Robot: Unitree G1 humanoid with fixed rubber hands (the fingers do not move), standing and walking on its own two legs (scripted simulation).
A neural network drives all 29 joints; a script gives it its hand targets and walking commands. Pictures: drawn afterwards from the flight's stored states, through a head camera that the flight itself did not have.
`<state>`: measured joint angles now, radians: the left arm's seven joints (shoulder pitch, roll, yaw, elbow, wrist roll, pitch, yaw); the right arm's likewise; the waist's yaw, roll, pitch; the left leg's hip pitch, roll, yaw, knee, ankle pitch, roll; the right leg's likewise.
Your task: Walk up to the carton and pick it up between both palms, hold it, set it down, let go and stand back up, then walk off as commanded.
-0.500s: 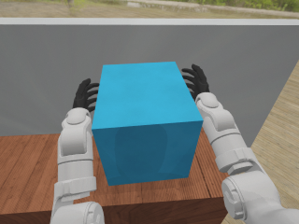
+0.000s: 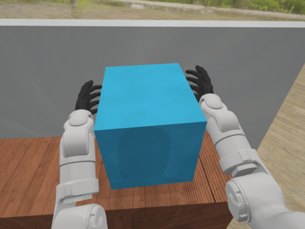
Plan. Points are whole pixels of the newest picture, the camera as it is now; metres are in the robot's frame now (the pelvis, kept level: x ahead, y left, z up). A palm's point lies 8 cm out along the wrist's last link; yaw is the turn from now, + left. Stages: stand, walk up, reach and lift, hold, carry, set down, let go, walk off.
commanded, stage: hold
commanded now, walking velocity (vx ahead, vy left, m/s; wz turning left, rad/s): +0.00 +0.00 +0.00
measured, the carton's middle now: (147, 121) +0.36 +0.00 +0.14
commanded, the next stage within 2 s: none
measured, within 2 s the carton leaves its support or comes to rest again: neither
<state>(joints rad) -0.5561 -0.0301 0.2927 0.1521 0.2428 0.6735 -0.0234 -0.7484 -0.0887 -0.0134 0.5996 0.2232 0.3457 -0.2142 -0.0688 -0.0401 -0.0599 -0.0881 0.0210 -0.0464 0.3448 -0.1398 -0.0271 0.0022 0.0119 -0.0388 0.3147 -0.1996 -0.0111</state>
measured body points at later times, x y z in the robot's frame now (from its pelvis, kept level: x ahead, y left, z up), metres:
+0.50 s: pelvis +0.00 +0.00 +0.00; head -0.07 +0.02 +0.44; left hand +0.36 +0.16 +0.20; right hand +0.38 -0.15 +0.22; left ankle +0.04 +0.13 -0.75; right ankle -0.01 -0.11 -0.75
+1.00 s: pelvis +0.00 +0.00 +0.00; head -0.07 +0.02 +0.44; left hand +0.36 +0.16 +0.20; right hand +0.38 -0.15 +0.22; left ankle +0.04 +0.13 -0.75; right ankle -0.01 -0.11 -0.75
